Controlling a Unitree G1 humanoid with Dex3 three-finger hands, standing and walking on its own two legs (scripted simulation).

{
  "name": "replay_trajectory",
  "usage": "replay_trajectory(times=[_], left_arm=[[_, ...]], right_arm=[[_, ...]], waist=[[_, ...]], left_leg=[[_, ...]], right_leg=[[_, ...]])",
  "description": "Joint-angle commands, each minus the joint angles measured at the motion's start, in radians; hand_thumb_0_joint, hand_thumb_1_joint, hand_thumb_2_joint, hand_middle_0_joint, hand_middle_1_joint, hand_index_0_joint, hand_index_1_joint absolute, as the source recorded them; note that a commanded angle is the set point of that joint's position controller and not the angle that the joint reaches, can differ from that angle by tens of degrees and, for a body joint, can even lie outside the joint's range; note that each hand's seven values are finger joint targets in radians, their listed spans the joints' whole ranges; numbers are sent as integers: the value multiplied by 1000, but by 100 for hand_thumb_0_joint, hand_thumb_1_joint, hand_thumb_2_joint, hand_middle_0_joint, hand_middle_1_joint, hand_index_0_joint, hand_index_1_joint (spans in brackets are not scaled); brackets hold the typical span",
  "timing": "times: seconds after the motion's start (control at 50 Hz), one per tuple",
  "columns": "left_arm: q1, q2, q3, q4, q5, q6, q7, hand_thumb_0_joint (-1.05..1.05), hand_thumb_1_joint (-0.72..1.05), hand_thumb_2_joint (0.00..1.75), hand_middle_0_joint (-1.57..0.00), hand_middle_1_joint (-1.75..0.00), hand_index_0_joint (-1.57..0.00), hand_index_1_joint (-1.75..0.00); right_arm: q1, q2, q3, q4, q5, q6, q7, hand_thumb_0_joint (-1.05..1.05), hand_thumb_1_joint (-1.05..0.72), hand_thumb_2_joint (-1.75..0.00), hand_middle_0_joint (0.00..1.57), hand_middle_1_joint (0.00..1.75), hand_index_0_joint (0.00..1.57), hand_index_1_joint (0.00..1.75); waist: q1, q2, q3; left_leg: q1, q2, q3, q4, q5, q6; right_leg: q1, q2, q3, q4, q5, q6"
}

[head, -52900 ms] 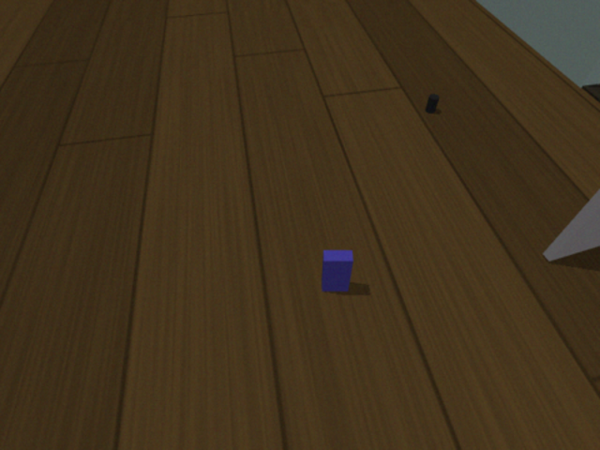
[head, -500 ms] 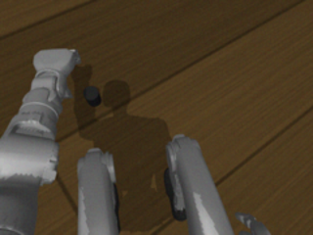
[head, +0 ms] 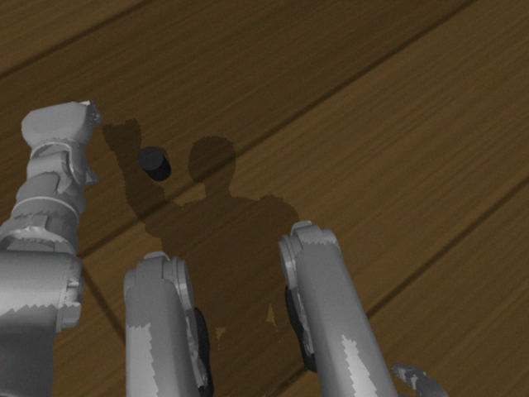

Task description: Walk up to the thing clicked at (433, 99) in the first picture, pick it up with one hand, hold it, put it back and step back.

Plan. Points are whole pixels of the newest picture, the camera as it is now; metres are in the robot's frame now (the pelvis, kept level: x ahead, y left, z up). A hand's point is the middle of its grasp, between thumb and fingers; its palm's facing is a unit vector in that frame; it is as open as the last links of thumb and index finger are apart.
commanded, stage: withdraw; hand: left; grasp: from above
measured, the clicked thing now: (155, 164) +0.55 +0.15 -0.35
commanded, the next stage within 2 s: none
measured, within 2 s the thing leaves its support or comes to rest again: neither
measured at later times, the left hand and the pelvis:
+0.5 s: hand (115, 148) +0.51 +0.17 -0.13, palm faces -0.48 -0.01 -0.88, open 10.9 cm; pelvis +0.00 +0.00 +0.02, yaw -1 degrees
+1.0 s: hand (86, 131) +0.52 +0.19 -0.08, palm faces -0.46 -0.03 -0.89, open 11.2 cm; pelvis +0.00 +0.00 +0.02, yaw -1 degrees
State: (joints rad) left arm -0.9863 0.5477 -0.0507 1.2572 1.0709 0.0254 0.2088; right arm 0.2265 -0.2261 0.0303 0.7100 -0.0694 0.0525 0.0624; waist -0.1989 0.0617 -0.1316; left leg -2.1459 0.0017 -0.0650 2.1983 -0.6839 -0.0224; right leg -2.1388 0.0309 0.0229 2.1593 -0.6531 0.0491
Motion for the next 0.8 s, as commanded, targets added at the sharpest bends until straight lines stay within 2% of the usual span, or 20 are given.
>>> replay_trajectory(times=[0.0, 0.04, 0.08, 0.12, 0.16, 0.2, 0.22, 0.26, 0.28, 0.3, 0.36, 0.42, 0.44, 0.52, 0.58, 0.64, 0.68, 0.7, 0.74, 0.78], left_arm=[[-575, 179, -21, -278, -14, -64, 23, 0, -8, 61, -47, -58, -48, -57], [-595, 125, -61, -233, -5, -70, 13, 0, -7, 61, -48, -57, -48, -56], [-555, 89, -87, -124, 9, -63, 3, 0, -5, 60, -48, -57, -49, -56], [-507, 51, -115, -31, 30, -47, -5, 0, -4, 59, -49, -56, -50, -55], [-493, 69, -101, 18, 46, -22, 6, 0, -4, 60, -47, -57, -48, -56], [-469, 51, -101, 65, 49, 10, 24, 0, -5, 60, -46, -57, -48, -56], [-459, 42, -101, 87, 57, 24, 32, 0, -5, 60, -47, -57, -48, -56], [-479, 91, -74, 62, 68, 44, 50, 0, -1, 57, -50, -53, -51, -52], [-474, 91, -72, 50, 68, 50, 55, 0, 1, 55, -53, -51, -54, -50], [-480, 103, -63, 37, 72, 51, 58, 0, 1, 54, -53, -50, -54, -49], [-457, 172, -17, 30, 86, 46, 80, 0, 1, 55, -53, -50, -54, -49], [-472, 187, -3, -17, 101, 17, 90, 0, -1, 55, -52, -52, -53, -51], [-498, 209, 10, -72, 102, 4, 95, 0, -2, 57, -50, -54, -51, -53], [-525, 184, 21, -193, 87, -27, 114, 0, -7, 60, -48, -57, -48, -56], [-560, 182, 14, -239, 85, -26, 132, 0, -9, 61, -46, -58, -47, -58], [-586, 177, 6, -211, 63, -8, 137, 0, -7, 60, -49, -56, -49, -56], [-606, 218, 15, -168, 49, 2, 128, 0, -6, 60, -48, -56, -49, -56], [-579, 193, -2, -110, 40, 7, 113, 0, -7, 60, -48, -57, -48, -56], [-537, 194, -8, -49, 41, 10, 77, 0, -5, 59, -49, -56, -50, -55], [-470, 182, -27, 6, 35, 9, 34, 0, -4, 59, -50, -55, -50, -55]], right_arm=[[224, -229, -92, -24, 10, -12, -32, 0, -91, -90, 20, 30, 20, 30], [234, -226, -87, -5, 13, -14, -37, 0, -91, -90, 20, 30, 20, 30], [236, -229, -83, 14, 12, -15, -37, 0, -91, -90, 20, 30, 20, 30], [227, -227, -71, 13, 12, -13, -33, 0, -91, -90, 20, 30, 20, 30], [216, -242, -71, 4, 12, -7, -32, 0, -90, -90, 20, 30, 20, 30], [195, -242, -62, -14, 11, -1, -26, 0, -90, -90, 20, 30, 20, 30], [190, -241, -61, -21, 10, 3, -25, 0, -90, -90, 20, 30, 20, 30], [182, -243, -56, -36, 13, 8, -21, 0, -90, -90, 20, 30, 20, 30], [172, -236, -53, -46, 10, 9, -18, 0, -90, -90, 20, 30, 20, 30], [170, -233, -52, -51, 7, 10, -14, 0, -90, -90, 20, 30, 20, 30], [160, -231, -43, -64, 5, 10, -7, 0, -90, -90, 20, 30, 20, 30], [156, -228, -47, -64, -2, 7, -5, 0, -90, -90, 20, 30, 20, 30], [159, -226, -50, -65, -5, 5, -4, 0, -90, -90, 20, 30, 20, 30], [191, -231, -76, -52, -6, -11, -3, 0, -91, -90, 20, 30, 20, 30], [214, -235, -91, -41, -7, -16, -5, 0, -91, -90, 20, 30, 20, 30], [225, -231, -94, -27, -10, -19, -12, 0, -91, -90, 20, 30, 20, 30], [226, -235, -92, -14, -5, -18, -21, 0, -91, -90, 20, 30, 20, 30], [223, -226, -82, -9, -8, -20, -21, 0, -91, -90, 20, 30, 20, 30], [222, -228, -78, 0, -5, -19, -22, 0, -91, -90, 20, 30, 20, 30], [204, -229, -70, -12, -2, -15, -23, 0, -91, -90, 20, 30, 20, 30]], waist=[[-104, 86, -743], [-115, 65, -721], [-121, 68, -625], [-103, 88, -582], [-84, 150, -568], [-75, 183, -544], [-75, 160, -552], [-59, 179, -607], [-57, 186, -632], [-58, 174, -657], [-46, 145, -638], [-56, 140, -677], [-51, 168, -727], [-51, 236, -843], [-70, 253, -865], [-94, 200, -842], [-99, 153, -791], [-106, 130, -742], [-98, 82, -698], [-75, 66, -645]], left_leg=[[446, -18, 53, -259, 90, 57], [453, -16, 46, -259, 112, 57], [438, -16, 46, -266, 122, 56], [458, -14, 38, -295, 126, 48], [500, -14, 27, -329, 145, 38], [516, -15, 23, -352, 165, 31], [517, -14, 24, -351, 171, 34], [524, -17, 32, -338, 210, 38], [517, -18, 42, -322, 239, 41], [506, -19, 48, -309, 251, 47], [419, -20, 57, -288, 225, 57], [404, -20, 70, -253, 217, 60], [410, -21, 74, -242, 226, 59], [518, -22, 71, -241, 227, 46], [560, -19, 64, -252, 206, 39], [545, -16, 61, -253, 169, 42], [483, -19, 60, -246, 125, 51], [440, -19, 62, -248, 112, 53], [395, -22, 60, -248, 104, 59], [368, -22, 58, -258, 91, 61]], right_leg=[[497, 20, -93, -345, 104, -78], [468, 20, -101, -351, 141, -80], [428, 18, -106, -355, 156, -83], [388, 18, -118, -345, 150, -93], [358, 11, -124, -330, 158, -101], [345, 10, -127, -318, 177, -104], [352, 16, -130, -315, 184, -105], [369, 13, -122, -303, 220, -102], [393, 16, -117, -295, 249, -101], [415, 16, -113, -293, 264, -97], [428, 11, -105, -275, 250, -90], [450, 13, -95, -263, 255, -84], [471, 11, -89, -253, 267, -82], [465, 5, -98, -248, 259, -84], [453, 6, -108, -255, 237, -88], [459, 11, -109, -280, 198, -86], [453, 14, -98, -301, 145, -84], [461, 16, -98, -306, 128, -82], [461, 18, -96, -316, 118, -82], [452, 20, -98, -319, 94, -85]])
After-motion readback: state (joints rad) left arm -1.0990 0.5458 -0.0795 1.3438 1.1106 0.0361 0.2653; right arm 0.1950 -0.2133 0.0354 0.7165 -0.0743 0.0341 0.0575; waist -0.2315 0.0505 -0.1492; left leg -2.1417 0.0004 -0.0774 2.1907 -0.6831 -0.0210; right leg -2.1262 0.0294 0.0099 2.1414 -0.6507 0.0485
